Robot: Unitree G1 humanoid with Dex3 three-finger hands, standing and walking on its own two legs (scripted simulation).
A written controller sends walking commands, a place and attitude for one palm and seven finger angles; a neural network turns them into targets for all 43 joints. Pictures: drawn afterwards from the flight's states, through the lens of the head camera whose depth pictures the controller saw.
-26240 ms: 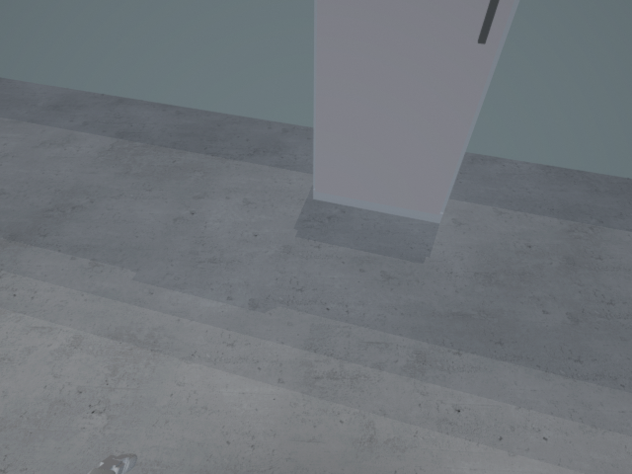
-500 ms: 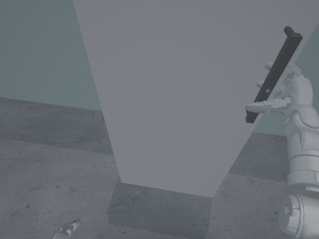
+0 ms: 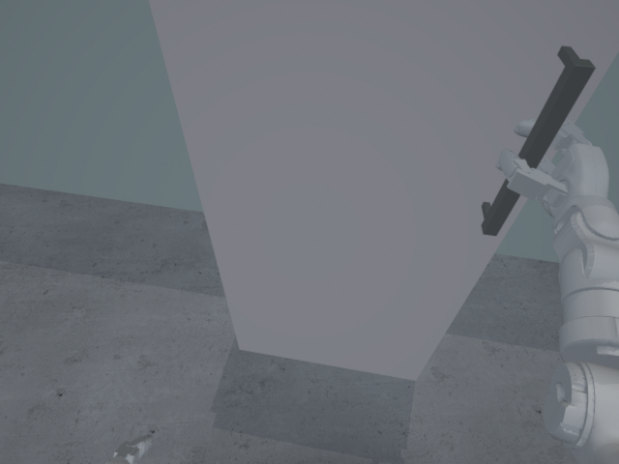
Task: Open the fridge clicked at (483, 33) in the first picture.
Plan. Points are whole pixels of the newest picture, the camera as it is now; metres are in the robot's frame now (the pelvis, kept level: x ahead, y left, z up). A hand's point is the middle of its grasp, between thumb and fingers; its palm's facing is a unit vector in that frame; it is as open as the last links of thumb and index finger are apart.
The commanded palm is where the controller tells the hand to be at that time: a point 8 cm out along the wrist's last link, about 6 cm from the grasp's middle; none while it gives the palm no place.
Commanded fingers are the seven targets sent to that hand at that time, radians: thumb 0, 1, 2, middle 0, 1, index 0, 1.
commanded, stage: grip the handle and tug to test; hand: right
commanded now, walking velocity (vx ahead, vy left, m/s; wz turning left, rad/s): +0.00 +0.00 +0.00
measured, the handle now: (522, 153) +0.49 -0.22 +0.19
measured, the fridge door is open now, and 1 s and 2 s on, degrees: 0 0 25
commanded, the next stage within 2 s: pull the door a little, standing still in 0.80 s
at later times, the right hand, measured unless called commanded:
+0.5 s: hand (514, 171) +0.44 -0.20 +0.19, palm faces +0.10 +0.99 +0.02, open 5.4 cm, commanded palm +0.40 -0.24 +0.19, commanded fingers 0.00 -0.90 -0.90 0.45 1.40 0.45 1.40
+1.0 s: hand (515, 175) +0.43 -0.20 +0.19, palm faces +0.09 +1.00 +0.01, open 5.7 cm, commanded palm +0.40 -0.24 +0.19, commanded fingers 0.00 -0.90 -0.90 0.45 1.40 0.45 1.40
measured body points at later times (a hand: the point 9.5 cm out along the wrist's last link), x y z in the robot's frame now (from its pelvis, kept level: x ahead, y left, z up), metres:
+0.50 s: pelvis +0.01 +0.00 +0.00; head +0.01 +0.01 +0.45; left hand +0.11 +0.26 -0.10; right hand +0.43 -0.25 +0.19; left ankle -0.05 +0.11 -0.73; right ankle +0.07 -0.12 -0.73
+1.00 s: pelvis +0.04 +0.00 +0.01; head +0.04 +0.01 +0.46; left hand +0.18 +0.26 -0.08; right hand +0.42 -0.25 +0.19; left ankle -0.05 +0.11 -0.73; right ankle +0.07 -0.12 -0.73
